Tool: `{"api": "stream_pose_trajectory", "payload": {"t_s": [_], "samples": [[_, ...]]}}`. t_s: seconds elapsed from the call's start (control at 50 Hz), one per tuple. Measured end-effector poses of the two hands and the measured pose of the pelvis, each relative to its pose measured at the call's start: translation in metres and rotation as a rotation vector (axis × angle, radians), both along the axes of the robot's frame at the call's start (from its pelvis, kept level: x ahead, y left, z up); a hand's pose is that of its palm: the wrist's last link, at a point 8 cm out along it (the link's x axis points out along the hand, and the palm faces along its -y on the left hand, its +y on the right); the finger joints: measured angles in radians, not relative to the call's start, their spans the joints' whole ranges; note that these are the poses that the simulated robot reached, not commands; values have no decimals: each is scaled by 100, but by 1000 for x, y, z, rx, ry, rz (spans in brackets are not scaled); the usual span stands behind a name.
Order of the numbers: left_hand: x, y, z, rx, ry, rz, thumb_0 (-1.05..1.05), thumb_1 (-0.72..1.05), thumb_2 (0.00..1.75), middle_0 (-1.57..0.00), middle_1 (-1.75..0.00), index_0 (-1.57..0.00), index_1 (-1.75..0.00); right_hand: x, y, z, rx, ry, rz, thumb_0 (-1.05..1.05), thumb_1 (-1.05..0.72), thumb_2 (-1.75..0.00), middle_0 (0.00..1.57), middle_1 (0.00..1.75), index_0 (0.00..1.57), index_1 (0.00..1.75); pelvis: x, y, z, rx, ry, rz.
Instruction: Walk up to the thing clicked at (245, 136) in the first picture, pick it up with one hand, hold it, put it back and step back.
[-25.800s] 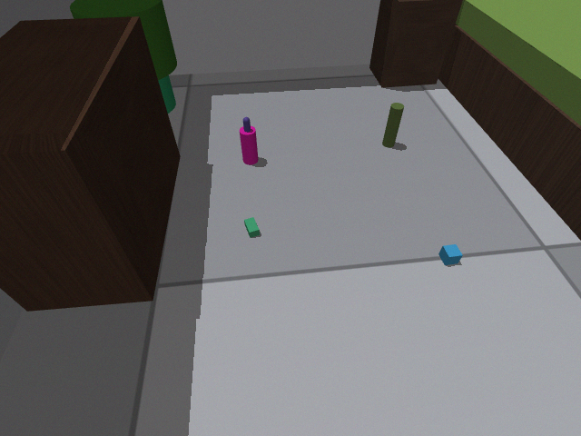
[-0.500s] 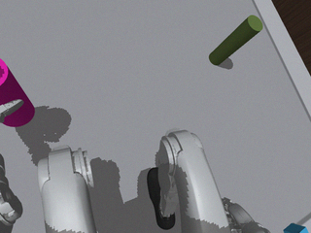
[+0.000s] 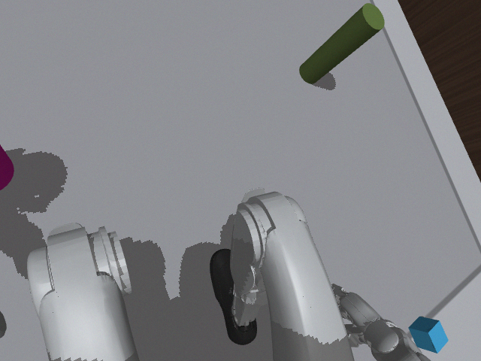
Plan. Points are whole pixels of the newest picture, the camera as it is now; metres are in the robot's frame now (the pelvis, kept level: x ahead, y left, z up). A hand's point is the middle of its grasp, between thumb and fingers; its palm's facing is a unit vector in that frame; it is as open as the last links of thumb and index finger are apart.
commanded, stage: lower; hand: left
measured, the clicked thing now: out of the picture +0.46 +0.31 -0.11
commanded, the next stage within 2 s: loosen in 0.38 s
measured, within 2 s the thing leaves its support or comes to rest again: rests again in 1.76 s
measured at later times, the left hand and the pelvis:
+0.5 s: hand out of the picture +0.45 +0.33 -0.14, palm faces +0.45 -0.89 -0.08, open 11.8 cm; pelvis +0.00 +0.01 -0.01, yaw -2 degrees
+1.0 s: hand out of the picture +0.46 +0.33 -0.14, palm faces +0.48 -0.87 -0.05, open 11.6 cm; pelvis -0.01 +0.01 -0.01, yaw -2 degrees
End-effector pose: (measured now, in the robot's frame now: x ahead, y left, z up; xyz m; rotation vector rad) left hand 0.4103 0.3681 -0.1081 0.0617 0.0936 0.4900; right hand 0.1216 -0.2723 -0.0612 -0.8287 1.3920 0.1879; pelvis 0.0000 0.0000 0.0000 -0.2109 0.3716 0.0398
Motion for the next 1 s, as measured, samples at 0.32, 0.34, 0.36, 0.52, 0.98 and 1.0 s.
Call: {"api": "stream_pose_trajectory", "payload": {"t_s": [0.32, 0.34, 0.36, 0.52, 0.98, 1.0], "samples": [[-2, 2, -22, -1, -15, 6, -1, -61, 88, -66, -112, -67, -109, -9, 6, 6, -38, 31, 48, 0, -88, -89, 20, 30, 20, 30, -4, 2, -7, -19, -43, -12], [-1, 3, -21, 2, -16, 5, -1, -61, 88, -66, -112, -67, -109, -9, 7, 6, -38, 32, 50, 0, -88, -89, 20, 30, 20, 30, -4, 3, -6, -21, -43, -12], [-1, 4, -20, 4, -17, 4, -1, -61, 88, -66, -112, -67, -109, -9, 7, 7, -39, 32, 52, 0, -88, -89, 20, 30, 21, 30, -4, 4, -6, -23, -43, -12], [1, 4, -23, 1, 4, -21, -1, -61, 88, -66, -112, -67, -109, -6, 11, 9, -37, 18, 61, 0, -88, -89, 20, 30, 21, 30, -4, 7, -6, -35, -47, -16], [2, 3, -32, -16, -18, 11, -3, -56, 72, -75, -98, -76, -95, -2, 16, 12, -49, 19, 101, 0, -87, -88, 20, 30, 21, 30, -6, 9, -7, -47, -68, -24], [1, 2, -32, -20, -21, 16, -3, -55, 71, -75, -97, -76, -94, -3, 16, 12, -48, 19, 101, 0, -87, -88, 20, 30, 21, 30, -6, 9, -8, -47, -69, -24]]}}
